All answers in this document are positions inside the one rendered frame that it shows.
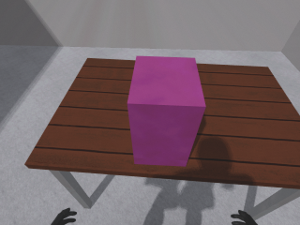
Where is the carton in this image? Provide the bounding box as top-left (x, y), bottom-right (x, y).
top-left (127, 55), bottom-right (206, 167)

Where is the table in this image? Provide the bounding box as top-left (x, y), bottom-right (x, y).
top-left (24, 58), bottom-right (300, 222)

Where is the left robot hand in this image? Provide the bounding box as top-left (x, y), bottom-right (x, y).
top-left (51, 208), bottom-right (77, 225)

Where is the right robot hand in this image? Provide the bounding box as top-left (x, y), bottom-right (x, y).
top-left (231, 210), bottom-right (258, 225)

